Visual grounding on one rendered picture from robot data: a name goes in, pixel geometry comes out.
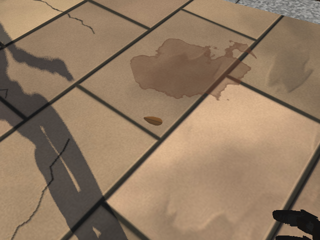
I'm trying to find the robot right hand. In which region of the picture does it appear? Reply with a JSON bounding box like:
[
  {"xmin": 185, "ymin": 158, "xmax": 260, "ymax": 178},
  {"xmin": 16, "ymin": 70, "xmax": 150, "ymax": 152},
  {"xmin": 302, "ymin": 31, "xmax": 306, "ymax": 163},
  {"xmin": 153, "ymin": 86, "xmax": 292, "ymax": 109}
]
[{"xmin": 272, "ymin": 209, "xmax": 320, "ymax": 240}]

